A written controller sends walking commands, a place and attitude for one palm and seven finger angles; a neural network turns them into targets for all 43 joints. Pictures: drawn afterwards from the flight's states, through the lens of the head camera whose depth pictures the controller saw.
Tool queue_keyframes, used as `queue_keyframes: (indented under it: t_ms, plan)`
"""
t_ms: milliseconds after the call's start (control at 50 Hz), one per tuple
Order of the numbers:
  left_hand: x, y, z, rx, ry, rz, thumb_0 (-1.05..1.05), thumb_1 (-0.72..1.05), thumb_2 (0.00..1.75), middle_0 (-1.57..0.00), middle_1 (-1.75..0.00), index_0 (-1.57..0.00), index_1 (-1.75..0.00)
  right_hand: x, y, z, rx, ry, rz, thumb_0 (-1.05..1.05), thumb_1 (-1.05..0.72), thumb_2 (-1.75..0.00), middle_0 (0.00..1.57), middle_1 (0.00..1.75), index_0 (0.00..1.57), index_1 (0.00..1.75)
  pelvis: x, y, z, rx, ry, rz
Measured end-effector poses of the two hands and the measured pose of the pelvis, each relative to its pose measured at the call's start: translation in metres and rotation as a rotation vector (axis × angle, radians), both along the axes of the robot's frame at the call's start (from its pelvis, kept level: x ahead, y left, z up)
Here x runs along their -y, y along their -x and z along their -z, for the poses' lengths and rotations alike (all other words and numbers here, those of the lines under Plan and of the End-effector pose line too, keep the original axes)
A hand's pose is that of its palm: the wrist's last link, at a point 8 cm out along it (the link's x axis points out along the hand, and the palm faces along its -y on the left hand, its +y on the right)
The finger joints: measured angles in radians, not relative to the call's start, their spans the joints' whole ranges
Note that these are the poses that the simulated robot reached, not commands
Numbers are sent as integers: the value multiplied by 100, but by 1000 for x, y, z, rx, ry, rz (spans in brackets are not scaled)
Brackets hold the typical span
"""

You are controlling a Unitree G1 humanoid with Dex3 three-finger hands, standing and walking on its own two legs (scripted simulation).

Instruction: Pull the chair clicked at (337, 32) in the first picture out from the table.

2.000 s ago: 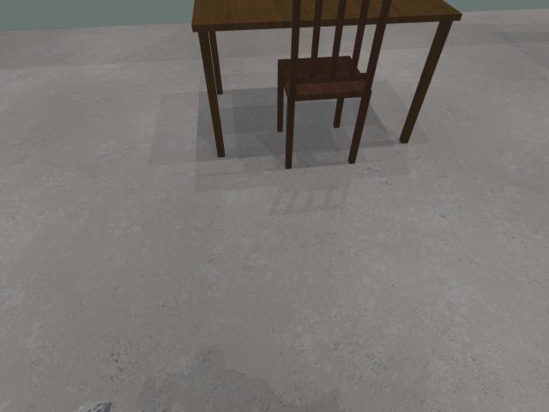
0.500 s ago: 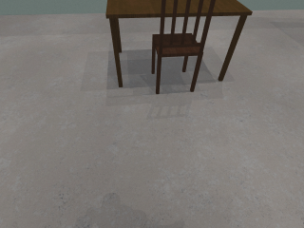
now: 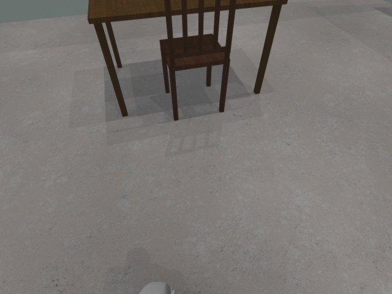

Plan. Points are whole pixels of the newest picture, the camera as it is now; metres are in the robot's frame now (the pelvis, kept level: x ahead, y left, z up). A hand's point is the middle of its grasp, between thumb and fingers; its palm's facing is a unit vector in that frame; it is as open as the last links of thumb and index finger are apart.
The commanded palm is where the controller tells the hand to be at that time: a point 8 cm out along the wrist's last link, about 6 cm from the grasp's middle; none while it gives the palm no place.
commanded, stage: walk to a spot facing it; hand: left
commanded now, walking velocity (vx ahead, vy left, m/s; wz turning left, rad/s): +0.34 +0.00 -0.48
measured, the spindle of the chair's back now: (201, 17) +1.44 +0.12 -0.05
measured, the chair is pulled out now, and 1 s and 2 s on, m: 0.00 0.00 0.00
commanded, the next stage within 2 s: turn to face it in 1.70 s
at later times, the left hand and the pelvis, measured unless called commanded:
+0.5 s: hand (118, 217) +0.32 +0.26 -0.16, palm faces -0.21 -0.95 -0.21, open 7.3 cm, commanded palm none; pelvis +0.19 +0.07 +0.01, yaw -16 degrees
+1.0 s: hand (190, 157) +0.55 +0.08 -0.16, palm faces -0.41 -0.89 -0.21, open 7.0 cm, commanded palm none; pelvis +0.39 -0.05 +0.00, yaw -26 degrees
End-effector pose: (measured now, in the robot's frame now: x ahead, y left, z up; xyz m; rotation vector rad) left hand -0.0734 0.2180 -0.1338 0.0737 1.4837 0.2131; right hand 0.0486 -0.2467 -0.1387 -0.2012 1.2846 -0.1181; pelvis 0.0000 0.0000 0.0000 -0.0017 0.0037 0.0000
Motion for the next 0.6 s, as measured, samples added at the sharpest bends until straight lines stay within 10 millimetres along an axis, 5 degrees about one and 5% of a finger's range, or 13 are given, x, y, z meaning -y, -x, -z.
queue_keyframes:
  t_ms: [140,240,280,360,440,600]
  plan:
    - [-14,-32,-1,-95,38,37,0,91,90,-21,-30,-21,-30,-31,-92,-17,159,-22,29,1,-91,-90,20,30,20,30,-21,-48,-3,-17,2,69]
    - [-56,-93,22,-85,28,69,0,90,90,-21,-30,-21,-30,-57,-160,-16,267,6,29,0,-90,-90,20,30,20,30,-48,-96,14,-13,20,119]
    - [-74,-129,31,-67,19,107,0,91,90,-21,-30,-21,-30,-64,-171,-16,296,24,53,0,-90,-90,20,30,20,30,-56,-110,18,-1,16,152]
    - [-99,-227,26,49,-5,216,0,91,90,-20,-30,-20,-30,-74,-158,-22,253,33,150,0,-90,-90,20,30,20,30,-65,-138,8,9,17,209]
    - [-102,-331,8,207,-19,306,0,91,90,-20,-30,-20,-30,-77,-125,-24,150,58,282,-1,-93,-90,20,30,21,30,-70,-168,-3,1,12,256]
    - [-49,-487,-11,363,20,481,0,92,90,-20,-30,-19,-30,-91,-57,-20,-117,43,465,-1,-93,-90,20,30,20,30,-62,-229,-7,-4,-2,329]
